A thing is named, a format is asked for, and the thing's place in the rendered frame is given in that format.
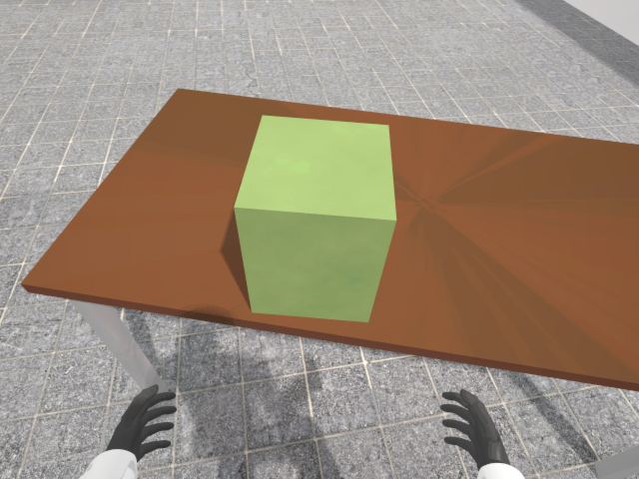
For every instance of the carton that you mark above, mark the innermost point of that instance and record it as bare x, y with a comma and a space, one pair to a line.
315, 215

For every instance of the robot left hand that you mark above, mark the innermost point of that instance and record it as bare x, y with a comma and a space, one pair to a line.
131, 433

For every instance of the table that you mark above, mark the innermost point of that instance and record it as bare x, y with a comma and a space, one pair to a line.
512, 249

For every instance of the robot right hand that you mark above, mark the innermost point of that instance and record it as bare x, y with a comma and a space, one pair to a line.
486, 446

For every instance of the robot left forearm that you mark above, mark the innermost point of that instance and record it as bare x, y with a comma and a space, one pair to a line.
112, 464

